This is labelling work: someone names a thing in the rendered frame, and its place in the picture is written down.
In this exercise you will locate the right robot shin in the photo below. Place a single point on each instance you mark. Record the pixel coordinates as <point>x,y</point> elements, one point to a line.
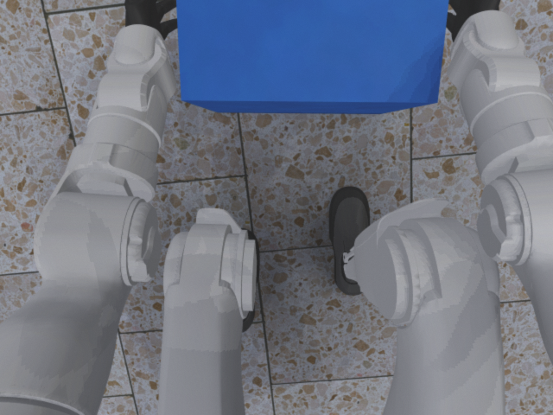
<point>358,268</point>

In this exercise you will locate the robot right upper arm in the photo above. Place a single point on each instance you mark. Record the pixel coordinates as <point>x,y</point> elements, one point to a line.
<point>515,225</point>

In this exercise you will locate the carton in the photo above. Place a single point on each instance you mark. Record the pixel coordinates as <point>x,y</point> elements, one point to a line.
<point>311,56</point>

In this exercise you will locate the left robot hand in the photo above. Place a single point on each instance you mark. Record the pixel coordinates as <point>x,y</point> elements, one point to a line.
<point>150,13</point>

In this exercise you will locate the right robot foot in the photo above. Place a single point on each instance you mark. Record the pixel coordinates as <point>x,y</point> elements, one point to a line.
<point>349,215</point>

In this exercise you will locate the right robot hand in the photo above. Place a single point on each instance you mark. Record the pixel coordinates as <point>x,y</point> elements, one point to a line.
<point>464,9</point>

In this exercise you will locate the right robot forearm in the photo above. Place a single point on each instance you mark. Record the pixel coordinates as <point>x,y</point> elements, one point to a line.
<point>502,98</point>

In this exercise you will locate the robot left upper arm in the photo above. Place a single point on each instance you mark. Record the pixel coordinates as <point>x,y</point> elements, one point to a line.
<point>57,350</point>

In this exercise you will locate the left robot forearm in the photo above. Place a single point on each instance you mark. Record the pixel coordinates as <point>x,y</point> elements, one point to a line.
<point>124,132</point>

